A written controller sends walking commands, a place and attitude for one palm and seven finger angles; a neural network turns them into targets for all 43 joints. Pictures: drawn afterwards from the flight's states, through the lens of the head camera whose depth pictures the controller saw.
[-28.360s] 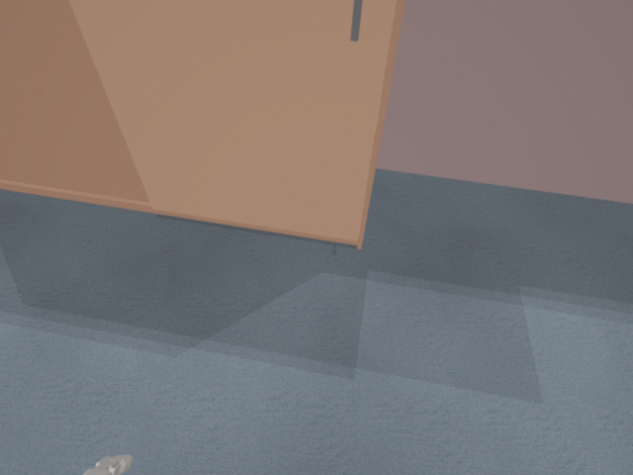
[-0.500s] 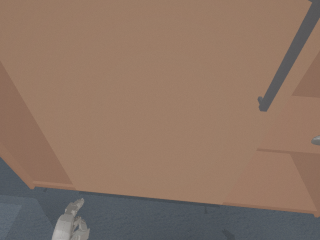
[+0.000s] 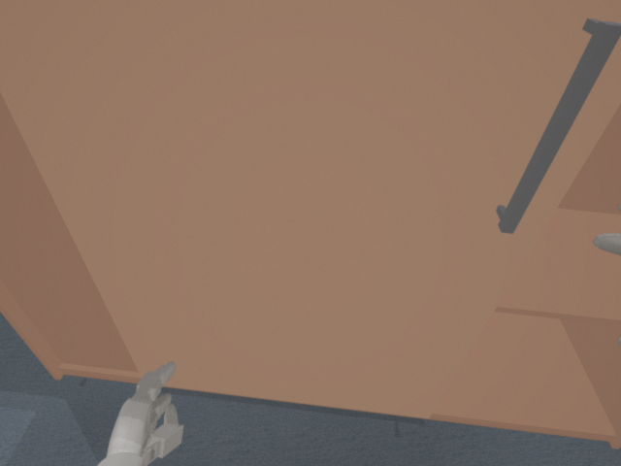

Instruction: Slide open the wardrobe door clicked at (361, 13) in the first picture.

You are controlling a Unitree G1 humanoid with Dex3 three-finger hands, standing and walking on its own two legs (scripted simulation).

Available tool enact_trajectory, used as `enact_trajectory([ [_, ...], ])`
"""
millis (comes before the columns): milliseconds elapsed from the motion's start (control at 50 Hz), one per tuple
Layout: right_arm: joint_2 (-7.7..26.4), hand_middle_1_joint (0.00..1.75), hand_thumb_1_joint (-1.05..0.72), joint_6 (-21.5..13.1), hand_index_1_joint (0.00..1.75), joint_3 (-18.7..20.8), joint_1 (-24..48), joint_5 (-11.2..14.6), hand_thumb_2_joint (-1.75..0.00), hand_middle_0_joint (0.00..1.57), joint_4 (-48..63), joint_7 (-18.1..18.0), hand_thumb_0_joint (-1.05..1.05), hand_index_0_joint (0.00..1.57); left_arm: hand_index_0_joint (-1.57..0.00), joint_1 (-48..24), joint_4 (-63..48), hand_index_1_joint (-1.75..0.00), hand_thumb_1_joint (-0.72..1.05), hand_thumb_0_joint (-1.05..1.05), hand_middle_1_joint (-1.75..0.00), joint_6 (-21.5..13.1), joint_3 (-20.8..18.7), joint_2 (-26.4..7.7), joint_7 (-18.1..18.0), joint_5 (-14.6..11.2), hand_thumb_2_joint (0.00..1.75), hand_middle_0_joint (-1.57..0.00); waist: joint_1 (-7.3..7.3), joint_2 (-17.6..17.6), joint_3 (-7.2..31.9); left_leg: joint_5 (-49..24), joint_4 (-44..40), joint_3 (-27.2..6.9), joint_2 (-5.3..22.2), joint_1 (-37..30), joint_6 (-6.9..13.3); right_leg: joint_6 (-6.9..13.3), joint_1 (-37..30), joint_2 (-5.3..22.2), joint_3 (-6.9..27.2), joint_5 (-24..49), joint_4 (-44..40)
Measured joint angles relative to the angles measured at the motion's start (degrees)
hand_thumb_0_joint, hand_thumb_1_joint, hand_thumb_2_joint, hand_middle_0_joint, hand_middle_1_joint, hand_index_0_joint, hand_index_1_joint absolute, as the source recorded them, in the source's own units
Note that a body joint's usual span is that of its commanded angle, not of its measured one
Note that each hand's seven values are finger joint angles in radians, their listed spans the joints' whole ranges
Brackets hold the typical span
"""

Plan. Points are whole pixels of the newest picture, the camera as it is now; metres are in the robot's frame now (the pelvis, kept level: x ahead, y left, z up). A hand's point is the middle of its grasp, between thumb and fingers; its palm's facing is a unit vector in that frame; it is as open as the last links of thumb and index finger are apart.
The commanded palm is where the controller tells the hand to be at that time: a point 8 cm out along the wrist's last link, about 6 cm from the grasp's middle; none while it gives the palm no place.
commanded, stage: draw the hand back to the body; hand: right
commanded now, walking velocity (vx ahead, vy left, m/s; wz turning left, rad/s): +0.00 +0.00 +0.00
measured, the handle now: (543, 140) +0.48 -0.32 +0.25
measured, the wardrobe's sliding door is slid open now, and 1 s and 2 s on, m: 0.59 0.59 0.59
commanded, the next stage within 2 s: step back with the hand held close in 1.28 s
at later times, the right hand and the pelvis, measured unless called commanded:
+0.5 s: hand out of the picture +0.21 -0.31 +0.19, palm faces +0.53 +0.80 -0.27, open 12.8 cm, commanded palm +0.16 -0.34 +0.20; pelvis -0.02 -0.02 +0.01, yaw +1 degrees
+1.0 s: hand (616, 379) +0.16 -0.26 +0.18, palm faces +0.41 +0.85 -0.32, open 8.0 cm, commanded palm +0.12 -0.30 +0.19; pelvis -0.03 -0.01 +0.01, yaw +2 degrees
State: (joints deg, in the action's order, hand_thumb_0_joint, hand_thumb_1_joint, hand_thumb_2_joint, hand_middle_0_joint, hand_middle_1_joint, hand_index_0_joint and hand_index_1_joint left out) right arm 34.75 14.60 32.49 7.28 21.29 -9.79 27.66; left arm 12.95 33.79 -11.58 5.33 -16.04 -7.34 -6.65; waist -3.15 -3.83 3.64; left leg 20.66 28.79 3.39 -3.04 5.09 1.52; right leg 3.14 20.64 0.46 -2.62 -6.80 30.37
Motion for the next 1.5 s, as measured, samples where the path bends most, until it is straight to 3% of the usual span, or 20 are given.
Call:
enact_trajectory([
  [220,-6.1,1.13,0.52,2.7,1.13,-3.0,-7.7,0.2,-0.22,0.25,14.0,-5.8,-0.01,0.25,-0.2,-1.5,-0.2,-0.3,0.91,0.02,-0.3,-1.0,0.4,0.6,0.3,0.5,0.9,-0.2,-1.63,0.5,-0.5,-0.2,0.0,0.4,1.1,-0.9,-0.8,0.9,-1.2,-1.2,0.1,0.8,-0.9],
  [280,-6.9,1.1,0.47,-3.8,1.1,-5.7,-11.0,-6.9,-0.24,0.25,18.3,-15.7,-0.01,0.25,-0.2,-2.7,0.7,-0.3,0.91,0.02,-0.3,-2.0,0.1,1.3,1.6,3.0,0.9,-0.2,-1.76,0.2,-1.5,-1.2,-1.2,0.2,0.9,-1.2,-0.7,0.2,-1.2,-1.4,0.7,0.0,-1.3],
  [340,-9.0,1.06,0.39,-10.0,1.06,-6.5,-14.6,-11.3,-0.28,0.25,21.5,-24.9,-0.01,0.25,-0.2,-3.4,1.2,-0.3,0.91,0.02,-0.3,-1.6,-0.2,2.0,2.5,4.3,0.9,-0.2,-1.88,0.2,-2.9,-2.5,-2.4,-0.6,1.2,-1.0,-0.9,0.0,-1.6,-2.0,0.8,-0.6,-2.9],
  [400,-10.9,1.0,0.3,-13.6,1.0,-7.7,-16.8,-13.6,-0.32,0.24,23.7,-30.1,-0.01,0.24,-0.2,-2.7,2.2,-0.3,0.91,0.02,-0.3,-0.5,-0.6,2.3,2.8,5.1,0.9,-0.2,-2.2,-0.1,-3.5,-3.2,-3.2,-0.9,1.0,-1.4,-1.0,0.4,-2.5,-2.1,0.9,2.0,-4.7],
  [480,-12.6,0.93,0.17,-16.9,0.93,-9.4,-18.8,-14.9,-0.39,0.24,24.0,-33.1,-0.01,0.24,-0.2,-1.7,4.3,-0.3,0.91,0.02,-0.3,1.5,-1.1,2.8,2.7,5.3,0.9,-0.2,-2.18,0.3,-4.3,-3.5,-4.1,-1.4,1.3,-3.1,-1.2,0.6,-4.5,-2.4,0.7,2.3,-6.0],
  [780,-13.1,0.61,-0.36,-20.1,0.61,-12.3,-28.5,-15.8,-0.65,0.22,29.5,-33.5,0.0,0.22,-0.2,-0.7,4.2,-0.3,0.91,0.02,-0.3,3.3,-3.0,2.4,2.7,5.9,0.9,-0.2,-0.05,0.4,-5.4,-5.6,-7.1,-3.4,0.8,-6.4,-1.1,0.1,-8.8,-2.3,0.4,3.0,-9.6],
  [1020,-14.7,0.38,-0.76,-19.8,0.38,-15.2,-33.2,-16.1,-0.84,0.21,32.7,-33.5,0.01,0.21,-0.2,-1.3,3.7,-0.3,0.91,0.02,-0.3,3.0,-3.3,2.5,2.2,6.5,0.9,-0.2,-1.19,0.4,-5.7,-6.2,-8.0,-2.7,0.2,-8.2,-0.5,-0.4,-10.0,-2.0,1.6,2.7,-9.3],
  [1420,-14.8,0.3,-0.89,-20.1,0.31,-14.9,-31.6,-15.8,-0.9,0.21,31.5,-33.6,0.01,0.21,-0.2,-1.8,4.3,-0.3,0.91,0.02,-0.3,3.0,-2.5,3.5,2.3,6.9,0.9,-0.2,-1.46,0.4,-6.3,-6.8,-9.0,-2.4,-0.3,-9.5,-0.2,-0.6,-11.2,-1.7,2.1,3.9,-10.3],
  [1500,-13.5,0.3,-0.88,-22.8,0.3,-12.2,-31.0,-17.3,-0.9,0.21,32.2,-34.2,0.01,0.21,-0.2,-1.8,3.2,-0.3,0.91,0.02,-0.3,4.9,-2.5,2.8,2.2,6.9,0.9,-0.2,-0.24,-0.3,-4.8,-6.6,-7.8,-1.4,-1.4,-5.7,-0.2,-1.0,-4.6,-1.2,3.8,-2.0,-3.0],
])
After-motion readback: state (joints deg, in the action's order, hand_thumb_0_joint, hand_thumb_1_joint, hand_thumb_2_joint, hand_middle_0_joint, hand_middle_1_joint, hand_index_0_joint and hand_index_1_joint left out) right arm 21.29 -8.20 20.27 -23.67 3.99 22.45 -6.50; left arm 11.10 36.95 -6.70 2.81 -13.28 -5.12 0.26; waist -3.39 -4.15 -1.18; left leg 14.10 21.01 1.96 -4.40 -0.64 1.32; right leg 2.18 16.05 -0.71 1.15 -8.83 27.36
